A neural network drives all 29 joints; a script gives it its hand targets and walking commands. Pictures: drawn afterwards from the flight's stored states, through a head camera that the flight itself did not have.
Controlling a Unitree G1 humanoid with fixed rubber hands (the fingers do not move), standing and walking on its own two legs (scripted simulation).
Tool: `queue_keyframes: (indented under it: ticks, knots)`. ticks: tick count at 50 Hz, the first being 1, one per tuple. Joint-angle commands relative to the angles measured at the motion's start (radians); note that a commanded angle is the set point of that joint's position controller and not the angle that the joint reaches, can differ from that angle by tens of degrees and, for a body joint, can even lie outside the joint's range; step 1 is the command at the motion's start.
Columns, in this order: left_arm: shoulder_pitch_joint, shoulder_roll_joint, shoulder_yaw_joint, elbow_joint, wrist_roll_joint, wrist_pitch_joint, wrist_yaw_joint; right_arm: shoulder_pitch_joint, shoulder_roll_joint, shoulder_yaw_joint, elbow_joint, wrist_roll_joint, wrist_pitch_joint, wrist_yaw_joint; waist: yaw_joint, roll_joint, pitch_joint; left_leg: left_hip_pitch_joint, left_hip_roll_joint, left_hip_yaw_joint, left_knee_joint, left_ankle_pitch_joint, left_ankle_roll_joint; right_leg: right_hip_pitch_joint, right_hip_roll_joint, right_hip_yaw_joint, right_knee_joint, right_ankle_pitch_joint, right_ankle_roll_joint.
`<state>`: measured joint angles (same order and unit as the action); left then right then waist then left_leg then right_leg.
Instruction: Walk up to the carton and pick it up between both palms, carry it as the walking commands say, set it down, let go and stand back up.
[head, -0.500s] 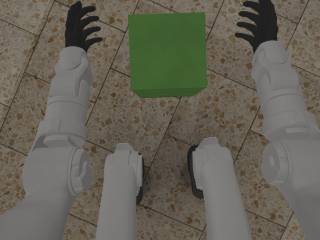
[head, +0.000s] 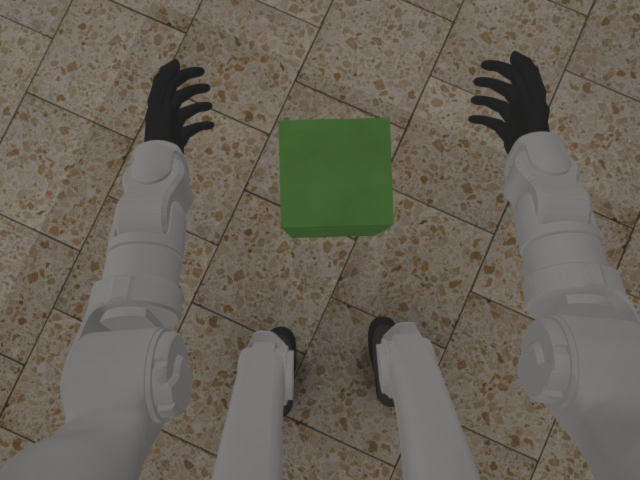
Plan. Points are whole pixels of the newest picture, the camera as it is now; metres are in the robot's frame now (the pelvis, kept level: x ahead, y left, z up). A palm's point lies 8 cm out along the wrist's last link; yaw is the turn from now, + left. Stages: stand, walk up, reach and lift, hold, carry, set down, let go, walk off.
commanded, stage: set down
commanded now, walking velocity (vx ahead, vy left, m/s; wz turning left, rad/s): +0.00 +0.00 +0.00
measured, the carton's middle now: (333, 186) +0.52 -0.02 -0.49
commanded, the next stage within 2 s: let go in 0.24 s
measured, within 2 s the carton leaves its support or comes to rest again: neither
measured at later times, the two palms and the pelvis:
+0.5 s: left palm (129, 171) +0.45 +0.19 -0.04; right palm (560, 158) +0.44 -0.22 -0.04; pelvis +0.03 +0.00 +0.08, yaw +0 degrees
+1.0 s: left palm out of the picture +0.29 +0.22 +0.08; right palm out of the picture +0.28 -0.23 +0.08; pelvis +0.09 +0.00 +0.16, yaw -1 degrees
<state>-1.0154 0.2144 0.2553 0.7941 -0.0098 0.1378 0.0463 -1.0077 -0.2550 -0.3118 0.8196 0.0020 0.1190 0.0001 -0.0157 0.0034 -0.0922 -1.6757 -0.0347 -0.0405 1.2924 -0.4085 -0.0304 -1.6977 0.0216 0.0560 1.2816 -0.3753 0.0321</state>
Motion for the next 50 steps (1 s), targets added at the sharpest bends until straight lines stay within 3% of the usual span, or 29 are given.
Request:
queue_keyframes:
  ticks: [1, 5, 9, 14, 20, 24, 29, 37, 50]
  knots:
    - [-0.194, 0.083, 0.018, -0.110, 0.015, -0.025, -0.008, -0.190, -0.104, -0.018, -0.114, -0.014, -0.023, 0.007, -0.003, -0.004, -0.950, 0.568, -0.051, 0.090, -0.180, 0.331, -0.029, 0.635, 0.052, -0.096, -0.166, 0.341, 0.024]
    - [-0.177, 0.070, 0.037, -0.103, 0.036, -0.031, -0.018, -0.179, -0.087, -0.029, -0.111, -0.034, -0.026, 0.011, 0.002, -0.013, -0.903, 0.608, -0.050, 0.087, -0.264, 0.324, -0.026, 0.699, 0.050, -0.085, -0.252, 0.340, 0.025]
    - [-0.164, 0.044, 0.057, -0.041, 0.067, -0.045, -0.030, -0.165, -0.053, -0.048, -0.040, -0.071, -0.038, 0.017, 0.000, -0.018, -0.763, 0.585, -0.043, 0.074, -0.325, 0.272, -0.026, 0.674, 0.046, -0.083, -0.314, 0.289, 0.023]
    - [-0.117, 0.043, 0.089, -0.031, 0.113, -0.059, -0.038, -0.124, -0.033, -0.066, -0.038, -0.110, -0.055, 0.011, -0.003, -0.015, -0.804, 0.626, -0.045, 0.075, -0.349, 0.330, -0.029, 0.751, 0.052, -0.088, -0.341, 0.358, 0.023]
    - [0.078, 0.051, 0.072, -0.171, 0.140, -0.058, -0.024, 0.072, -0.041, -0.026, -0.190, -0.136, -0.055, 0.021, 0.005, -0.003, -1.041, 0.793, -0.050, 0.076, -0.368, 0.554, -0.032, 0.941, 0.053, -0.075, -0.347, 0.596, 0.014]
    - [0.264, 0.050, -0.003, -0.317, 0.106, -0.039, -0.033, 0.268, -0.037, 0.040, -0.332, -0.123, -0.029, 0.033, -0.002, 0.004, -1.098, 0.899, -0.049, 0.083, -0.420, 0.597, -0.024, 1.084, 0.045, -0.064, -0.387, 0.662, 0.011]
    - [0.495, 0.044, -0.045, -0.392, 0.086, -0.055, -0.059, 0.488, -0.017, 0.079, -0.393, -0.085, -0.042, 0.053, -0.006, -0.010, -0.859, 0.954, -0.035, 0.065, -0.515, 0.501, -0.012, 1.144, 0.037, -0.056, -0.486, 0.561, 0.007]
    - [0.775, 0.027, -0.097, -0.301, 0.054, -0.121, -0.079, 0.784, 0.002, 0.131, -0.346, -0.038, -0.111, 0.065, 0.006, -0.014, -0.468, 1.079, -0.016, 0.038, -0.663, 0.401, -0.006, 1.201, 0.018, -0.049, -0.647, 0.434, -0.005]
    - [1.171, 0.060, -0.168, -0.428, 0.027, -0.156, -0.098, 1.174, -0.022, 0.214, -0.461, -0.011, -0.138, 0.060, 0.009, 0.004, -0.149, 1.433, -0.013, 0.049, -0.864, 0.458, -0.010, 1.524, 0.024, -0.057, -0.853, 0.435, -0.009]
